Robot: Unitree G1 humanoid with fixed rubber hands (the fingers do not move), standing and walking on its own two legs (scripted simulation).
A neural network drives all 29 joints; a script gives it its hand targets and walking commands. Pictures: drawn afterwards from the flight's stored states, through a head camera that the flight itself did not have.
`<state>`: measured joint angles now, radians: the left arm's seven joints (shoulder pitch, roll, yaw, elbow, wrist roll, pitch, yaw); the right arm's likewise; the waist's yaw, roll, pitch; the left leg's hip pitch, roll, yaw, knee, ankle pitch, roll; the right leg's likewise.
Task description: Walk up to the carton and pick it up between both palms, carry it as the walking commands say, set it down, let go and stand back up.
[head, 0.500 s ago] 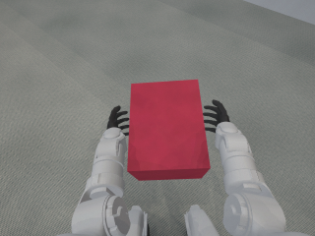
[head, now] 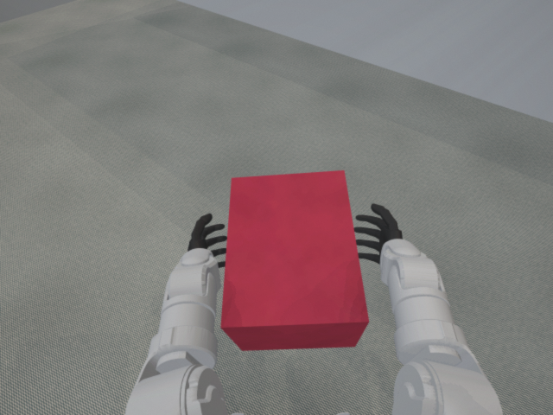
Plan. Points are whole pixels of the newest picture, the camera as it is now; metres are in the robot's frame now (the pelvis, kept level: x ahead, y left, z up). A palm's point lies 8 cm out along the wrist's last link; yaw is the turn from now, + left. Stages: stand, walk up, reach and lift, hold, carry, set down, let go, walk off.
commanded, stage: reach and lift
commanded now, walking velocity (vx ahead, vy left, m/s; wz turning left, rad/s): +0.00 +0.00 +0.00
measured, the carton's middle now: (292, 261) +0.39 +0.00 -0.06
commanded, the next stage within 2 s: hold in 1.92 s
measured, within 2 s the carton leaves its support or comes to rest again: neither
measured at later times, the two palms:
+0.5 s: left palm (195, 244) +0.33 +0.14 +0.09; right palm (408, 239) +0.33 -0.16 +0.09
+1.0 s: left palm (193, 244) +0.32 +0.14 +0.09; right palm (407, 234) +0.33 -0.16 +0.10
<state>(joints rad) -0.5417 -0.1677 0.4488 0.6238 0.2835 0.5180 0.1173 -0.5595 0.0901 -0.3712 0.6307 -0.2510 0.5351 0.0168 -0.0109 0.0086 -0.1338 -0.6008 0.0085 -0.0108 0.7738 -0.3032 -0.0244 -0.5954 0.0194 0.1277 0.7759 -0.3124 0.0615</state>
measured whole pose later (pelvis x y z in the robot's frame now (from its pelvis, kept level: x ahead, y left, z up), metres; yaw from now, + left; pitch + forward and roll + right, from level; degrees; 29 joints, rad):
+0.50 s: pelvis +0.01 +0.00 +0.02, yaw +0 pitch -4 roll +0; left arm -0.50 -0.17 0.38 0.56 0.28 0.69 0.11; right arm -0.49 0.10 -0.35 0.52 -0.25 0.70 0.04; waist -0.01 0.01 -0.10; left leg -0.28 0.01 -0.01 0.61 -0.27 -0.02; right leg -0.28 0.01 0.13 0.62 -0.28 0.05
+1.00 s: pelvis +0.01 +0.00 +0.02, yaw +0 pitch -5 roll +0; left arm -0.50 -0.17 0.37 0.53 0.28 0.73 0.13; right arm -0.52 0.10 -0.35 0.53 -0.25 0.73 0.02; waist -0.01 0.01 -0.07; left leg -0.24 0.01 -0.01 0.57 -0.25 -0.02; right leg -0.23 0.01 0.13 0.58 -0.26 0.05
